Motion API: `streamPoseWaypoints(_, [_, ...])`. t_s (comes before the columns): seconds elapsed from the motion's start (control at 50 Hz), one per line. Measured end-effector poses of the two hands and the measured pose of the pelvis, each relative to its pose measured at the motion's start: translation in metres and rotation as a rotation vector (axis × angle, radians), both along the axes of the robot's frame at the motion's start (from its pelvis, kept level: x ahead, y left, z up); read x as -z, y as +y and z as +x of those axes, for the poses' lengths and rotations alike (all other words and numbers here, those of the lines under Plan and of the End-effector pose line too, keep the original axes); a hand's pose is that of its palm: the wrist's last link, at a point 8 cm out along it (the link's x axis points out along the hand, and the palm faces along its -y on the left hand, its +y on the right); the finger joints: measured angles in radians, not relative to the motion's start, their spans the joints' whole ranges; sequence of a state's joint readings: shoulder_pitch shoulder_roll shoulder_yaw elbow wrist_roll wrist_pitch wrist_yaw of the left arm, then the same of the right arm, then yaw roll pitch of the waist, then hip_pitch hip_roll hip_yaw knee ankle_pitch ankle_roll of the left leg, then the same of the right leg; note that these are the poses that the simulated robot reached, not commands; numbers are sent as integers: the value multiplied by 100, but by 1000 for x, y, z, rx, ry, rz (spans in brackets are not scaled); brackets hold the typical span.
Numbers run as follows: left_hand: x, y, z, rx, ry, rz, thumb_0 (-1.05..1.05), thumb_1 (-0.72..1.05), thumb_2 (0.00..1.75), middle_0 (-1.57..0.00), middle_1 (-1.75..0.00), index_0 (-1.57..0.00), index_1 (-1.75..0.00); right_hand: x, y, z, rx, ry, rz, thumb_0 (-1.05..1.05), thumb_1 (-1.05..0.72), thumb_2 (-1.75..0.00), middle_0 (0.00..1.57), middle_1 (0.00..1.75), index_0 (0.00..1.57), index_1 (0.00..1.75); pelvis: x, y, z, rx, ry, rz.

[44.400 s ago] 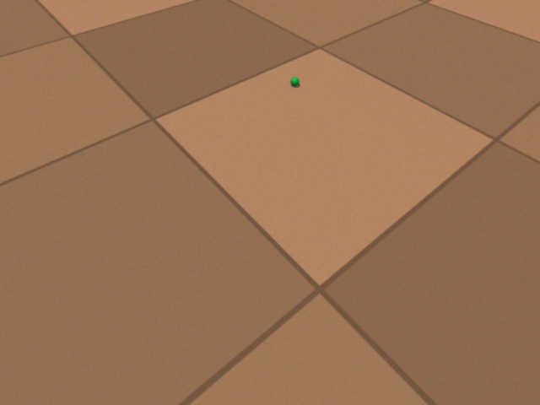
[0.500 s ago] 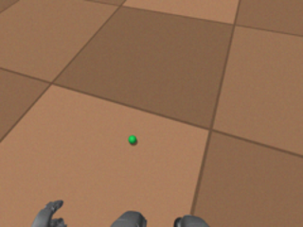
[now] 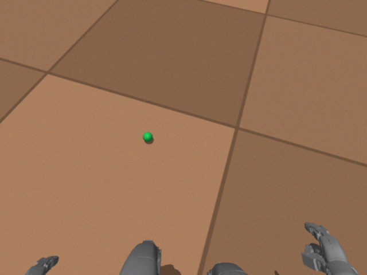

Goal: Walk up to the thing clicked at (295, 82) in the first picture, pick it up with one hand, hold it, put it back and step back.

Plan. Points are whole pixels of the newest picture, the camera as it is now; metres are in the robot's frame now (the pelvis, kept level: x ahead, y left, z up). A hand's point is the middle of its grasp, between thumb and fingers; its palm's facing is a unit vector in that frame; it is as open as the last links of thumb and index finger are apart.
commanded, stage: step back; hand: left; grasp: from above
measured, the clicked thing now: (147, 136) +0.84 +0.26 -0.72
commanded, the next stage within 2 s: stand in 1.60 s
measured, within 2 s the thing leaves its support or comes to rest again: neither
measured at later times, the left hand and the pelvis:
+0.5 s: hand out of the picture -0.06 +0.24 -0.14, palm faces +0.08 -0.94 -0.34, open 7.4 cm; pelvis -0.17 -0.03 +0.01, yaw +6 degrees
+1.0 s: hand out of the picture -0.22 +0.23 -0.13, palm faces +0.10 -0.91 -0.40, open 7.4 cm; pelvis -0.24 -0.06 +0.01, yaw +6 degrees
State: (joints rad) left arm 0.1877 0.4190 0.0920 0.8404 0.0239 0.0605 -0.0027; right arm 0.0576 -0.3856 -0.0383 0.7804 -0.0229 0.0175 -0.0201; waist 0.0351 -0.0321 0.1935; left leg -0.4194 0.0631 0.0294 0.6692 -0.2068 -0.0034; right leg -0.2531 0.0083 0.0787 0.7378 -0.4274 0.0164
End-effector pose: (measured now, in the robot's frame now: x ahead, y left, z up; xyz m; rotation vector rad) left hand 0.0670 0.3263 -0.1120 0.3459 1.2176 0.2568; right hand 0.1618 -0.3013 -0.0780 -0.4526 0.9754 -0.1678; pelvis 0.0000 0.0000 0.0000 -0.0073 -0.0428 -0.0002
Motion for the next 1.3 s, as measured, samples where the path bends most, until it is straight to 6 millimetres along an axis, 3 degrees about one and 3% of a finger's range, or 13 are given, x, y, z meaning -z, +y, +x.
streamPoseWaypoints(0.08, [-8,-21,-41,-3,2,2,0,91,89,-20,-30,-20,-30,15,-20,-34,32,11,28,1,-90,-90,20,30,21,30,3,-14,-31,-26,-23,-29])
streamPoseWaypoints(0.16, [-24,-31,-75,-18,6,14,0,91,89,-20,-30,-20,-30,15,-29,-80,58,76,48,1,-91,-90,20,30,21,30,-9,-20,-53,-15,-7,43])
streamPoseWaypoints(0.28, [-30,-27,-90,-5,-60,42,0,90,89,-21,-30,-21,-30,22,-36,-154,62,186,16,1,-91,-90,20,30,21,30,-8,-20,-92,-67,24,26])
streamPoseWaypoints(0.38, [-11,-17,-102,-10,-148,29,0,91,89,-20,-30,-20,-30,27,-24,-208,37,256,-10,1,-91,-90,20,30,20,30,3,-21,-136,-103,-6,56])
streamPoseWaypoints(0.44, [-6,-27,-122,-24,-132,-10,0,91,89,-20,-30,-20,-30,17,-18,-234,29,259,1,1,-91,-90,20,30,21,30,-3,-22,-155,-101,-14,26])
streamPoseWaypoints(0.52, [-9,-41,-153,-34,-112,-60,0,91,89,-20,-30,-20,-30,0,-25,-251,26,223,-22,1,-90,-90,20,30,21,30,-14,-29,-178,-96,1,-14])
streamPoseWaypoints(0.62, [-4,-54,-203,-17,-58,-64,0,91,89,-20,-30,-20,-30,-10,-45,-255,25,118,-25,1,-90,-90,20,30,21,30,-13,-43,-207,-57,15,-4])
streamPoseWaypoints(0.74, [-4,-76,-264,-16,18,-27,0,91,89,-20,-30,-20,-30,3,-78,-269,49,39,6,1,-90,-90,20,30,21,30,-4,-63,-234,-27,-18,-33])
streamPoseWaypoints(0.84, [-20,-83,-300,-59,39,-7,0,91,89,-20,-30,-20,-30,11,-83,-297,72,104,50,1,-91,-90,20,30,21,30,-14,-68,-237,-21,-11,11])
streamPoseWaypoints(0.96, [-25,-68,-305,-94,1,11,0,90,89,-21,-30,-21,-30,24,-73,-320,43,222,55,1,-91,-90,20,30,20,30,-12,-60,-237,-82,-2,-2])
streamPoseWaypoints(1.12, [-16,-50,-282,-82,17,-9,0,91,89,-20,-30,-20,-30,16,-43,-316,44,193,77,1,-91,-90,20,30,21,30,-15,-48,-233,-84,-8,14])
streamPoseWaypoints(1.22, [-18,-55,-253,-47,-27,-23,0,91,89,-20,-30,-20,-30,8,-48,-309,54,177,67,1,-90,-90,20,30,21,30,-19,-54,-226,-74,-4,14])
streamPoseWaypoints(1.3, [-17,-67,-234,-41,-57,-12,0,91,89,-20,-30,-20,-30,14,-63,-297,63,173,61,1,-90,-90,20,30,21,30,-13,-64,-219,-72,-8,17])
